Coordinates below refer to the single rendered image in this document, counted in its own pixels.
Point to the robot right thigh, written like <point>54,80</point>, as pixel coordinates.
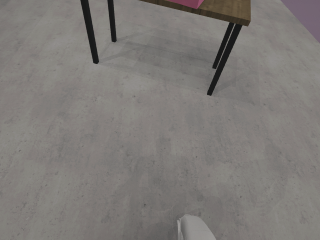
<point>190,227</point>

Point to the table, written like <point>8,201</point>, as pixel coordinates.
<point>236,12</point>

